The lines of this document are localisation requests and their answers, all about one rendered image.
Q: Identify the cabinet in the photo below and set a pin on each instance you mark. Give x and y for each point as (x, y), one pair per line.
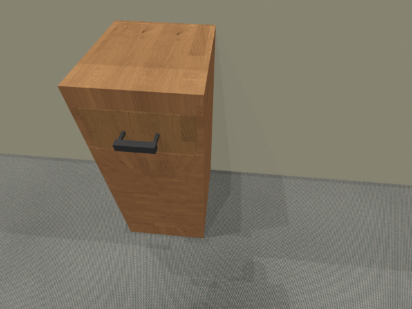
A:
(160, 68)

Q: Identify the handle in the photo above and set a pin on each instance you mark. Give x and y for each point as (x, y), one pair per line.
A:
(135, 146)

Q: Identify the drawer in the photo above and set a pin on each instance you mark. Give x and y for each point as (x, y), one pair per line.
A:
(178, 132)

